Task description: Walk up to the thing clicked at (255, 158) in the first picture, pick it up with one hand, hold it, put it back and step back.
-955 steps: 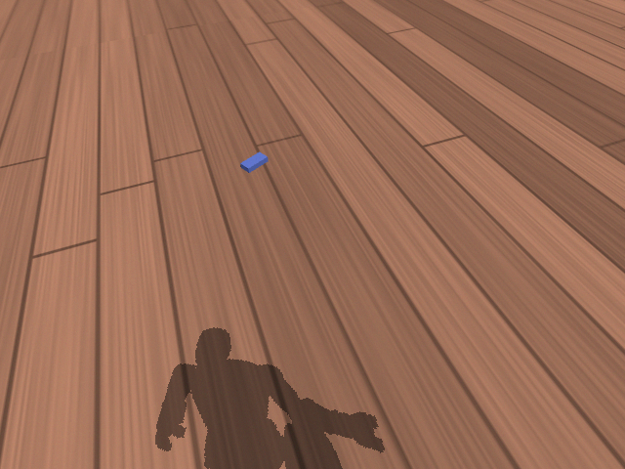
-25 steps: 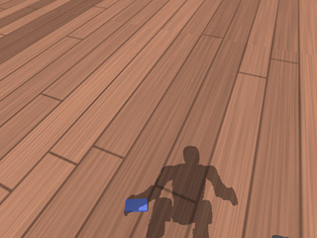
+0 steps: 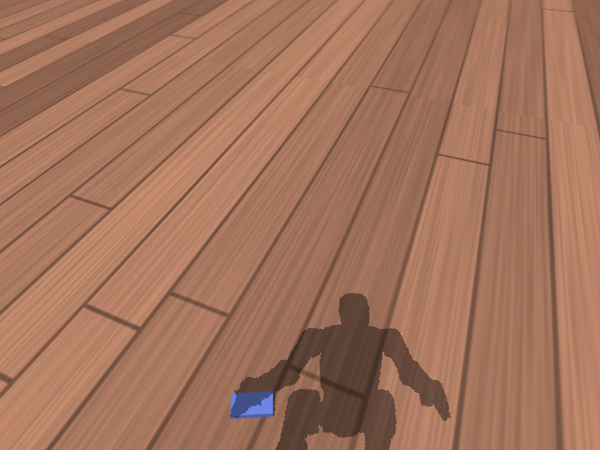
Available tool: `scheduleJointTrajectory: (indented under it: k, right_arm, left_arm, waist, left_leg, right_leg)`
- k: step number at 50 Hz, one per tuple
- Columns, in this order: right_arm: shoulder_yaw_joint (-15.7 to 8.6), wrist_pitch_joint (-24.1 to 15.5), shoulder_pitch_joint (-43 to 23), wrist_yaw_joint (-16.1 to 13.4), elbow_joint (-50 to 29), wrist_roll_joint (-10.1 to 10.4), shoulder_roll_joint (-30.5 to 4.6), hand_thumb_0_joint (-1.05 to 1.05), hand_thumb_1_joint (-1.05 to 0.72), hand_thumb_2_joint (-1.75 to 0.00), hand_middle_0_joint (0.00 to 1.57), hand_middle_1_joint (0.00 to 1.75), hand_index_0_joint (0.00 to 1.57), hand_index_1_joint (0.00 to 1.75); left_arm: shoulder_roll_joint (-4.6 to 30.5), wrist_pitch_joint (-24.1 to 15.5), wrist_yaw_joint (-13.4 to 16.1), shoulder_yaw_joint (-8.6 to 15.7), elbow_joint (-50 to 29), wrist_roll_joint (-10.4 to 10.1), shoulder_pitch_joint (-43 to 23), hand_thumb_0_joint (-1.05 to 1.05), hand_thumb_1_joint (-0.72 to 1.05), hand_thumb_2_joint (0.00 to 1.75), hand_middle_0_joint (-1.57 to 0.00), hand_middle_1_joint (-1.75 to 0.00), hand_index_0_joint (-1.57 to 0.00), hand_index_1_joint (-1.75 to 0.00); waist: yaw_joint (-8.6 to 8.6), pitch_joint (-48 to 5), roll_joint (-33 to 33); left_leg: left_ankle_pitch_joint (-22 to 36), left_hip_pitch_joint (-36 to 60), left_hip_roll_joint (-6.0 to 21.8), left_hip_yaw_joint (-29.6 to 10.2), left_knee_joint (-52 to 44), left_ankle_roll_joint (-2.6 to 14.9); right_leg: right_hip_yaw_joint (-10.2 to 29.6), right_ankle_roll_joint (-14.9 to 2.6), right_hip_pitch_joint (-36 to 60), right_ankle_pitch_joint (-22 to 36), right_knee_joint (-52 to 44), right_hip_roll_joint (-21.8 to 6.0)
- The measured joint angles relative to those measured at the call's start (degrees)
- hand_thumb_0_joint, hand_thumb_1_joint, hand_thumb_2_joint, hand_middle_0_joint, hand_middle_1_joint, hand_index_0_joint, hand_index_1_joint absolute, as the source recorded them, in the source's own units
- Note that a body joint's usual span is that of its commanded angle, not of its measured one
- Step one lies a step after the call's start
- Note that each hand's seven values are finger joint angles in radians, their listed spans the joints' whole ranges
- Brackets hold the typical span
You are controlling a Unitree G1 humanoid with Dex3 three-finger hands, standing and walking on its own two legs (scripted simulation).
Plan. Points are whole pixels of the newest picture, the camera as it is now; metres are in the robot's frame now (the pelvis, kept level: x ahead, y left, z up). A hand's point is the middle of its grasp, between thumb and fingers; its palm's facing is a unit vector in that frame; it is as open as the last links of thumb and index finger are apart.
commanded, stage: walk up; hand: left
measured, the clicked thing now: (252, 404) +0.44 +0.20 -0.77
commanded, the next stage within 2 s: none
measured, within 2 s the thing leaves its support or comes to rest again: neither
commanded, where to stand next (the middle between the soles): +0.06 +0.00 m, yaw +0 degrees
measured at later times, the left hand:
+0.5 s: hand out of the picture +0.08 +0.26 -0.16, palm faces +0.01 -0.94 -0.33, open 7.4 cm
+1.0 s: hand out of the picture -0.05 +0.24 -0.14, palm faces +0.10 -0.90 -0.42, open 7.4 cm
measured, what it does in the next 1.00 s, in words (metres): lifts its left foot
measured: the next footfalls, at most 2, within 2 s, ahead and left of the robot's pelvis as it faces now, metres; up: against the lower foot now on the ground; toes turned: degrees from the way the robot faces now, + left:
left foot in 1.12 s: -0.03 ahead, +0.12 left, +0.00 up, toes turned +4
right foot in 1.44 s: +0.05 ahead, -0.13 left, +0.00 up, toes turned +4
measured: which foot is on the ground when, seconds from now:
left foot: down 0.00-0.72, up 0.74-1.00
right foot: down 0.00-1.00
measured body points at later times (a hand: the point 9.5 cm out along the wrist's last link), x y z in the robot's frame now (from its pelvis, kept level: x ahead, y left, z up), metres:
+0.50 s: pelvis +0.00 +0.00 +0.00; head +0.03 +0.00 +0.45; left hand +0.08 +0.31 -0.14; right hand +0.10 -0.29 -0.13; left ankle +0.05 +0.13 -0.75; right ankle -0.02 -0.13 -0.75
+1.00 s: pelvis -0.05 -0.04 -0.01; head -0.01 -0.06 +0.43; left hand -0.05 +0.28 -0.11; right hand +0.05 -0.34 -0.16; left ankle -0.09 +0.11 -0.70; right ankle -0.06 -0.15 -0.75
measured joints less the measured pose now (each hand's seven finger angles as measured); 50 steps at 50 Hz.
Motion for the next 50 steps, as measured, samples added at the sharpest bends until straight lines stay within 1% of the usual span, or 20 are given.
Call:
scheduleJointTrajectory:
  k: [10, 22, 26, 28, 29, 30, 32, 33, 34, 35, 36, 37, 38, 39, 40, 41, 43, 46, 48, 50]
  right_arm:
    - [-0.21, 0.00, 1.06, 0.04, 0.04, -0.20, 0.64, 0.00, -0.91, -0.90, 0.20, 0.30, 0.20, 0.30]
    - [-0.30, -0.13, -0.42, -0.13, -0.71, -0.02, 1.07, 0.00, -0.91, -0.90, 0.20, 0.30, 0.20, 0.30]
    - [-1.05, 0.65, -2.19, -0.34, -2.97, 0.60, 0.57, 0.00, -0.90, -0.90, 0.21, 0.30, 0.20, 0.30]
    - [-1.65, 1.15, -3.08, -0.47, -4.56, 0.77, 0.21, 0.00, -0.90, -0.90, 0.21, 0.30, 0.20, 0.30]
    - [-1.95, 1.44, -3.44, -0.54, -5.38, 0.74, 0.03, 0.00, -0.90, -0.90, 0.21, 0.30, 0.20, 0.30]
    - [-2.24, 1.77, -3.73, -0.63, -6.24, 0.63, -0.17, 0.00, -0.90, -0.90, 0.21, 0.30, 0.20, 0.30]
    - [-2.84, 2.52, -3.99, -0.80, -8.02, 0.06, -0.72, 0.00, -0.90, -0.90, 0.21, 0.30, 0.20, 0.30]
    - [-3.14, 2.94, -4.07, -0.91, -8.90, -0.32, -1.09, 0.00, -0.90, -0.90, 0.21, 0.30, 0.20, 0.30]
    - [-3.41, 3.33, -4.17, -1.05, -9.67, -0.66, -1.56, 0.00, -0.90, -0.90, 0.21, 0.30, 0.20, 0.30]
    - [-3.62, 3.66, -4.24, -1.15, -10.30, -0.84, -2.09, 0.00, -0.90, -0.90, 0.21, 0.30, 0.20, 0.30]
    - [-3.68, 3.96, -4.28, -1.17, -10.89, -0.82, -2.45, 0.00, -0.90, -0.90, 0.21, 0.30, 0.20, 0.30]
    - [-3.82, 4.19, -4.76, -1.28, -11.30, -0.73, -2.94, 0.00, -0.90, -0.90, 0.21, 0.30, 0.20, 0.30]
    - [-4.04, 4.46, -4.98, -1.45, -11.77, -0.76, -3.38, 0.00, -0.90, -0.90, 0.21, 0.30, 0.20, 0.30]
    - [-4.25, 4.69, -4.76, -1.57, -12.24, -0.77, -3.59, 0.00, -0.91, -0.90, 0.20, 0.30, 0.20, 0.30]
    - [-4.42, 4.84, -4.36, -1.51, -12.56, -0.77, -3.66, 0.00, -0.91, -0.90, 0.20, 0.30, 0.20, 0.30]
    - [-4.54, 4.83, -3.79, -1.31, -12.78, -0.63, -3.74, 0.00, -0.91, -0.90, 0.20, 0.30, 0.20, 0.30]
    - [-4.64, 4.45, -1.82, -0.63, -12.95, -0.42, -3.91, 0.00, -0.91, -0.90, 0.20, 0.30, 0.20, 0.30]
    - [-4.55, 4.36, 2.47, 0.81, -12.12, -1.20, -3.70, 0.00, -0.91, -0.90, 0.20, 0.30, 0.20, 0.30]
    - [-4.54, 4.57, 5.11, 1.79, -11.33, -1.77, -3.51, 0.00, -0.91, -0.90, 0.20, 0.30, 0.20, 0.30]
    - [-4.49, 4.40, 6.74, 2.44, -10.69, -2.05, -3.38, 0.01, -0.91, -0.90, 0.20, 0.30, 0.20, 0.30]
  left_arm:
    - [-0.09, 0.11, -0.03, 0.22, 0.69, 0.16, 1.58, 0.00, 0.91, 0.89, -0.21, -0.30, -0.20, -0.30]
    - [-0.13, 0.13, 0.26, 0.23, 0.44, 0.06, 1.55, 0.00, 0.91, 0.89, -0.21, -0.30, -0.20, -0.30]
    - [0.58, 1.32, 0.53, 1.14, -2.49, -0.55, 0.32, 0.00, 0.91, 0.89, -0.21, -0.30, -0.20, -0.30]
    - [1.33, 1.98, 0.69, 1.61, -4.40, -0.64, -0.42, 0.00, 0.91, 0.89, -0.21, -0.30, -0.20, -0.30]
    - [1.75, 2.34, 0.72, 1.83, -5.31, -0.56, -0.67, 0.00, 0.91, 0.89, -0.21, -0.30, -0.20, -0.30]
    - [2.15, 2.71, 0.71, 2.07, -6.19, -0.47, -0.85, 0.00, 0.91, 0.89, -0.21, -0.30, -0.20, -0.30]
    - [2.66, 3.42, 0.58, 2.60, -7.79, -0.28, -0.82, 0.00, 0.91, 0.89, -0.21, -0.30, -0.20, -0.30]
    - [2.76, 3.69, 0.50, 2.87, -8.58, -0.31, -0.55, 0.00, 0.91, 0.89, -0.21, -0.30, -0.20, -0.30]
    - [2.72, 3.76, 0.46, 3.09, -9.30, -0.32, -0.08, 0.00, 0.91, 0.89, -0.21, -0.30, -0.20, -0.30]
    - [2.65, 3.54, 0.41, 3.20, -9.88, -0.21, 0.61, 0.00, 0.91, 0.89, -0.21, -0.30, -0.20, -0.30]
    - [2.92, 3.06, 0.34, 3.26, -10.46, 0.11, 1.69, 0.00, 0.91, 0.89, -0.21, -0.30, -0.20, -0.30]
    - [2.61, 2.55, 0.50, 3.55, -10.49, 0.64, 2.33, 0.00, 0.91, 0.89, -0.21, -0.30, -0.20, -0.30]
    - [2.02, 2.33, 0.61, 3.51, -10.42, 1.15, 2.87, 0.00, 0.91, 0.89, -0.21, -0.30, -0.20, -0.30]
    - [1.50, 2.18, 0.67, 3.22, -10.39, 1.56, 3.55, 0.00, 0.91, 0.89, -0.21, -0.30, -0.20, -0.30]
    - [0.99, 1.96, 0.82, 2.98, -10.32, 1.83, 4.32, 0.00, 0.91, 0.89, -0.21, -0.30, -0.20, -0.30]
    - [0.45, 1.75, 1.01, 2.80, -10.10, 1.97, 4.99, 0.00, 0.91, 0.89, -0.21, -0.30, -0.20, -0.30]
    - [-0.46, 1.26, 1.26, 2.53, -9.76, 2.29, 6.08, 0.00, 0.91, 0.89, -0.21, -0.30, -0.20, -0.30]
    - [-0.85, -0.23, 1.13, 2.61, -10.83, 2.70, 8.15, 0.00, 0.91, 0.89, -0.21, -0.30, -0.20, -0.30]
    - [-0.58, -1.57, 0.76, 2.88, -12.29, 2.52, 9.82, 0.00, 0.90, 0.89, -0.21, -0.30, -0.20, -0.30]
    - [0.03, -2.65, 0.38, 3.16, -13.50, 2.28, 11.49, 0.00, 0.90, 0.89, -0.21, -0.30, -0.20, -0.30]
  waist:
    - [-0.03, -0.07, -0.11]
    - [0.43, -0.34, 0.24]
    - [0.39, 1.63, 0.00]
    - [0.44, 3.02, -0.36]
    - [0.46, 3.58, -0.53]
    - [0.41, 4.06, -0.61]
    - [0.29, 4.58, -0.18]
    - [0.41, 4.67, 0.23]
    - [0.67, 4.72, 0.78]
    - [1.10, 4.60, 1.26]
    - [1.60, 4.10, 0.91]
    - [1.85, 4.58, 1.37]
    - [1.77, 5.35, 2.10]
    - [1.94, 5.74, 2.37]
    - [2.25, 5.88, 2.40]
    - [2.38, 5.93, 2.62]
    - [2.22, 5.56, 3.45]
    - [2.14, 3.88, 3.74]
    - [2.46, 2.91, 3.44]
    - [2.83, 2.54, 3.02]
  left_leg:
    - [0.07, -0.68, -0.40, -0.22, -0.28, 0.25]
    - [-0.36, -0.57, -0.81, -0.62, -0.16, 0.35]
    - [-0.87, -3.44, -0.93, -0.91, 2.89, 0.48]
    - [-0.88, -5.15, -0.99, -0.99, 4.44, 0.54]
    - [-0.88, -6.03, -0.97, -1.04, 5.22, 0.52]
    - [-0.90, -6.95, -0.90, -1.21, 6.11, 0.45]
    - [-0.94, -9.00, -0.46, -1.93, 7.97, 0.28]
    - [-0.96, -10.09, -0.11, -2.25, 8.92, 0.17]
    - [-1.10, -11.21, 0.33, -2.52, 10.10, -0.03]
    - [-1.48, -12.46, 0.71, -2.65, 11.65, -0.32]
    - [-2.27, -14.11, 0.56, -2.32, 13.80, -0.08]
    - [-6.86, -15.76, 0.13, -3.50, 17.38, 0.12]
    - [-12.98, -17.17, -1.29, -5.99, 22.13, 0.46]
    - [-17.46, -18.42, -3.22, -8.01, 27.48, 0.81]
    - [-19.42, -19.36, -5.00, -9.29, 32.84, 1.02]
    - [-19.35, -19.83, -6.27, -10.13, 37.36, 0.99]
    - [-17.55, -19.02, -7.10, -10.75, 41.89, 0.63]
    - [-17.78, -14.39, -5.78, -9.26, 38.63, 0.28]
    - [-18.92, -11.43, -4.89, -8.42, 35.01, 0.36]
    - [-20.01, -9.40, -3.95, -7.69, 31.34, 0.47]
  right_leg:
    - [-0.27, 0.22, -0.45, 0.09, -0.48, -0.36]
    - [-0.73, 0.40, 0.05, -0.36, -0.70, -0.72]
    - [-0.88, 0.19, -3.60, -2.09, 4.37, -0.92]
    - [-0.84, -0.48, -6.42, -3.07, 8.31, -1.03]
    - [-0.65, -1.14, -8.16, -3.57, 11.00, -0.98]
    - [-0.34, -1.78, -9.96, -5.44, 14.57, -0.73]
    - [0.24, -2.80, -13.07, -12.05, 22.77, 0.35]
    - [0.35, -3.23, -14.04, -14.08, 25.85, 0.85]
    - [0.26, -3.63, -14.10, -14.45, 26.58, 1.16]
    - [0.10, -3.95, -13.14, -12.85, 24.12, 1.10]
    - [0.88, -3.92, -11.81, -10.31, 19.55, 0.46]
    - [1.08, -3.08, -12.17, -10.19, 19.77, 0.65]
    - [0.77, -2.67, -12.64, -10.53, 21.11, 0.87]
    - [0.76, -2.57, -13.01, -10.57, 21.86, 0.75]
    - [1.01, -2.58, -13.19, -10.24, 21.81, 0.52]
    - [1.05, -2.55, -12.99, -9.57, 21.00, 0.39]
    - [0.34, -2.44, -12.03, -8.09, 18.48, 0.32]
    - [-1.31, -2.77, -10.34, -7.28, 15.66, -0.34]
    - [-2.38, -2.95, -9.08, -7.31, 14.40, -1.09]
    - [-3.22, -2.74, -7.61, -7.03, 12.87, -1.82]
